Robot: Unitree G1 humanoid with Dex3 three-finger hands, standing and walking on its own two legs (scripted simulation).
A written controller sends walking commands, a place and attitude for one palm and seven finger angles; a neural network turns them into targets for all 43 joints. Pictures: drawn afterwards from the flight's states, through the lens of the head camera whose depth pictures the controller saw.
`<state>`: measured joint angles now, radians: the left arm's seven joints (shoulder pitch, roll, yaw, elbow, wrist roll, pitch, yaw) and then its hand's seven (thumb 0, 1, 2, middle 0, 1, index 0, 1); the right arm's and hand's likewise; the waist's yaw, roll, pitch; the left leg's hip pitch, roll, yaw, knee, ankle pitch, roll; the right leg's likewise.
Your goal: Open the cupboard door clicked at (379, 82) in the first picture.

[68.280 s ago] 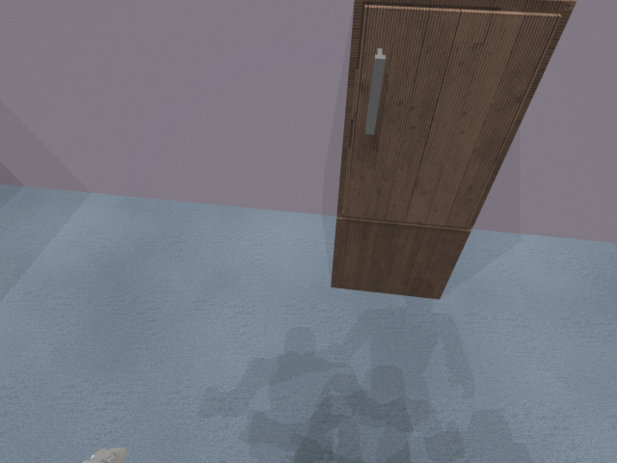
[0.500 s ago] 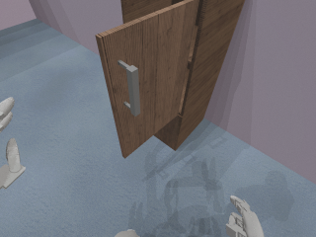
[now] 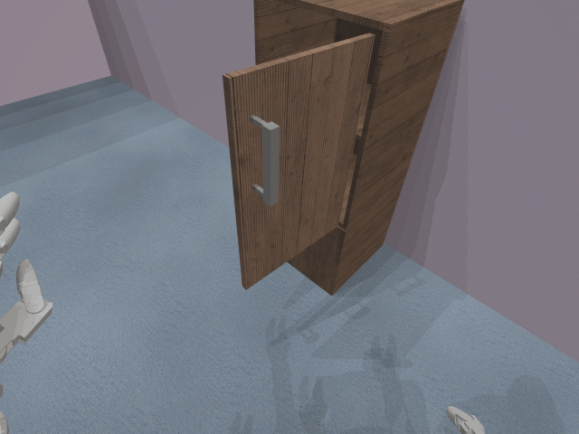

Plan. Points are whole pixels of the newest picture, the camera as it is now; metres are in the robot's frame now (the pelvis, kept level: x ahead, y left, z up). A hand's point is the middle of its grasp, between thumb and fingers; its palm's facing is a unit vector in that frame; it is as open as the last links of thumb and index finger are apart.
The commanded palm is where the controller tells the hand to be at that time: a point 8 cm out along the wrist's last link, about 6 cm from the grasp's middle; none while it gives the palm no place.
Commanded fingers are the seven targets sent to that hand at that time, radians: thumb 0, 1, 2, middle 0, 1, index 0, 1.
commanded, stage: stop stepping back and stand still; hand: left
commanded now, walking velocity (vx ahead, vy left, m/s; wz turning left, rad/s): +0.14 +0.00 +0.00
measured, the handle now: (263, 162) +0.58 +0.09 +0.08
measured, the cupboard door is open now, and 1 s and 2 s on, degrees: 86 86 86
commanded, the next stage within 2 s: let the arm hang, fingers relaxed in 0.20 s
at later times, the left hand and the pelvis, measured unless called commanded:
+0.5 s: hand out of the picture +0.14 +0.22 -0.10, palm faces +0.10 -0.94 -0.33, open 7.4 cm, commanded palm none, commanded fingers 0.00 0.90 0.90 -0.20 -0.30 -0.20 -0.30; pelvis -0.01 +0.00 -0.01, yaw +3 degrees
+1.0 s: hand out of the picture -0.05 +0.23 -0.16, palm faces +0.08 -0.96 -0.26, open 7.3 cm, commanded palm none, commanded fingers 0.00 0.90 0.90 -0.20 -0.30 -0.20 -0.30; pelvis -0.02 +0.04 +0.01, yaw +2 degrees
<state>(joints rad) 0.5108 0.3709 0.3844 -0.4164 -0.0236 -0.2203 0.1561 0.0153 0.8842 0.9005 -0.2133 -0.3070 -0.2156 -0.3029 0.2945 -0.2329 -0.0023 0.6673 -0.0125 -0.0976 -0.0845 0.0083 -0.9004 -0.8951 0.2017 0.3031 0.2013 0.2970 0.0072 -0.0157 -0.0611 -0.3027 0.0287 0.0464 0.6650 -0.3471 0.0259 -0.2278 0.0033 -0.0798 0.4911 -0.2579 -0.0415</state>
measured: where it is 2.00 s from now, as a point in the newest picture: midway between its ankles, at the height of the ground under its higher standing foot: outside the picture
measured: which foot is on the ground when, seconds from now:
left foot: up 0.00-0.02, down 0.04-0.30, up 0.32-0.54, down 0.56-1.00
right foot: down 0.00-1.00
